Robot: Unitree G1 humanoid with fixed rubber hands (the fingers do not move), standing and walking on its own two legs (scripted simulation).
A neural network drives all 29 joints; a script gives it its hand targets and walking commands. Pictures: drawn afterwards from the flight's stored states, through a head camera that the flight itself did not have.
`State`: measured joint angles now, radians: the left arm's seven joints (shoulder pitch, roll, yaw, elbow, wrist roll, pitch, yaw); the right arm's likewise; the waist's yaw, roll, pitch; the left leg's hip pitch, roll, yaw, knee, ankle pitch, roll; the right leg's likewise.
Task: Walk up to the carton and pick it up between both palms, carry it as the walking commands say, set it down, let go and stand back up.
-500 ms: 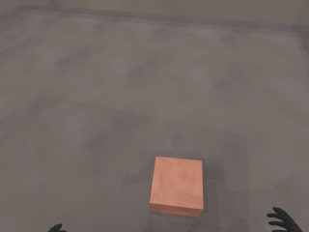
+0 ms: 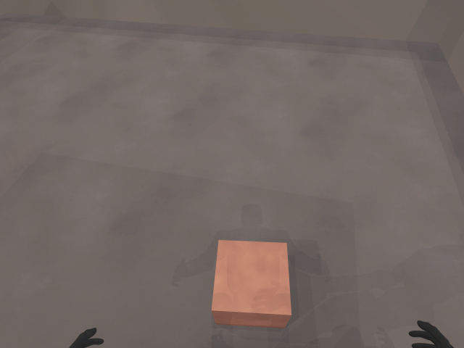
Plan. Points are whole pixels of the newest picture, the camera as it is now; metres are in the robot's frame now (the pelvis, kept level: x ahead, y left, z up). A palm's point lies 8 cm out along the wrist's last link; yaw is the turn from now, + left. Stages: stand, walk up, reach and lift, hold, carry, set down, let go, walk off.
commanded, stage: walk up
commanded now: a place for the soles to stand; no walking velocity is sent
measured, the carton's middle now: (251, 283) +0.45 -0.02 -0.68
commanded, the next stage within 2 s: reach and lift in 0.74 s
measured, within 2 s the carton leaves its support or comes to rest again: neither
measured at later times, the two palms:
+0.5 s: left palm out of the picture +0.12 +0.29 -0.10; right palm out of the picture +0.08 -0.35 -0.10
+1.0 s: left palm (100, 333) +0.16 +0.28 -0.10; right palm (430, 335) +0.16 -0.31 -0.10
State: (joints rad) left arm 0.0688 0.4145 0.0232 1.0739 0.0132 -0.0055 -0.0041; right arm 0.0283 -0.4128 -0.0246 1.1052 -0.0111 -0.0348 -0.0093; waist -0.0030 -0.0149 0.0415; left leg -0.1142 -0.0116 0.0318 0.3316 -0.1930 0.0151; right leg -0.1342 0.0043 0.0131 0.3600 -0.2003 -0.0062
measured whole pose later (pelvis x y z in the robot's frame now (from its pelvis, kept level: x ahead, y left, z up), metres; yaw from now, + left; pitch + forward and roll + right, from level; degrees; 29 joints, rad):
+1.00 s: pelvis -0.01 -0.01 -0.02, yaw +1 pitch +2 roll +0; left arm 0.06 0.33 0.16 0.52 0.07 0.27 -0.08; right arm 0.03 -0.33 -0.17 0.57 -0.05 0.25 0.05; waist -0.02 -0.01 0.18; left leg -0.31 0.00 0.01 0.56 -0.28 0.00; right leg -0.32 0.02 0.00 0.57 -0.29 -0.02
